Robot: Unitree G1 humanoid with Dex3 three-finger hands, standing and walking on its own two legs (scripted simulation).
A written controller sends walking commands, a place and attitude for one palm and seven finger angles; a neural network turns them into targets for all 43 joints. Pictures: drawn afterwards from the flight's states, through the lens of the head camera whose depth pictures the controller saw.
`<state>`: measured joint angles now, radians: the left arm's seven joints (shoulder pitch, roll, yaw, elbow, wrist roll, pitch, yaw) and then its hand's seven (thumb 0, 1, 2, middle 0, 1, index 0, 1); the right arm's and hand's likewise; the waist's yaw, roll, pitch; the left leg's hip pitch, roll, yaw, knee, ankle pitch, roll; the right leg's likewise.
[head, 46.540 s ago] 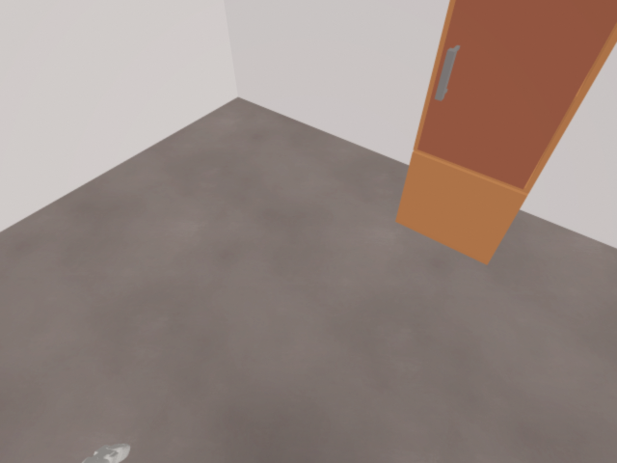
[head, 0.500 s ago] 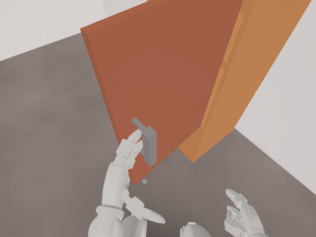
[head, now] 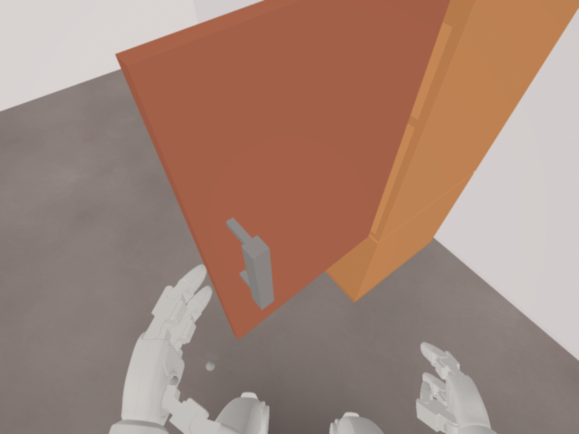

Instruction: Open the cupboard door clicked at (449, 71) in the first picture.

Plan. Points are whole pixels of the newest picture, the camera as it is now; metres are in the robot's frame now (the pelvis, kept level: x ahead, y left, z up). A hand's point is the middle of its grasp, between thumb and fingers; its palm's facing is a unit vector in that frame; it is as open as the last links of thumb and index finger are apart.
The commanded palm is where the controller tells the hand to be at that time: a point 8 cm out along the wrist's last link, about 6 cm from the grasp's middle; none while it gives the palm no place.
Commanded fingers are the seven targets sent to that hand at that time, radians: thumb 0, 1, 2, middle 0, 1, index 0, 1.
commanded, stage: slide the hand sideways off the handle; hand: left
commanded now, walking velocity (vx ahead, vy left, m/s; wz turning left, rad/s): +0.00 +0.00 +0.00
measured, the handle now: (250, 265) +0.32 +0.08 +0.06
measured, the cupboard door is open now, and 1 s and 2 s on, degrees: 93 93 93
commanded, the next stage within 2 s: draw the hand back to the body in 0.22 s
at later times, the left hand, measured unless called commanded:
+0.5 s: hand (167, 382) +0.17 +0.14 +0.09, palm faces -0.04 -1.00 -0.05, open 16.3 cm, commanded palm +0.14 +0.20 +0.09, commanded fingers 0.00 -0.50 0.30 -0.15 -0.30 -0.15 -0.30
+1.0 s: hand (65, 358) +0.18 +0.21 +0.15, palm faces +0.17 -0.94 -0.30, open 15.1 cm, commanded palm +0.15 +0.26 +0.18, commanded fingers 0.00 0.03 0.52 -0.17 -0.30 -0.17 -0.30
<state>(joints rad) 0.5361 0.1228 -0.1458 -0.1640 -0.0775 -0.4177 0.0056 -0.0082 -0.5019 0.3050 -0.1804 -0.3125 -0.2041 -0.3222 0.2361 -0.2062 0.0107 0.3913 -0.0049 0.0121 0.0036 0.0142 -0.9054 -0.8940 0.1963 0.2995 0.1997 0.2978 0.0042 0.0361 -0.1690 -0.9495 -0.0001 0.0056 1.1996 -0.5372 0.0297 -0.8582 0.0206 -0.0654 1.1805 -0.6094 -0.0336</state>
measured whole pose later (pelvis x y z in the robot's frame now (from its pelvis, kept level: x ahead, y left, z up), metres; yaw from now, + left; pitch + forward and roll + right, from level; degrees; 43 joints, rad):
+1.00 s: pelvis +0.01 +0.02 +0.05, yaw +0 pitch +7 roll -2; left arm 0.69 0.31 0.10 -0.47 -0.10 -0.07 0.06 -0.01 -0.29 0.40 -0.16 -0.30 -0.16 -0.30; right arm 0.28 -0.22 0.03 0.40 0.04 -0.02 -0.12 0.02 -0.90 -0.89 0.20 0.30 0.20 0.30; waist 0.03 0.07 -0.16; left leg -0.59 0.00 0.01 0.90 -0.43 0.05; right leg -0.49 0.03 -0.05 0.83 -0.47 -0.01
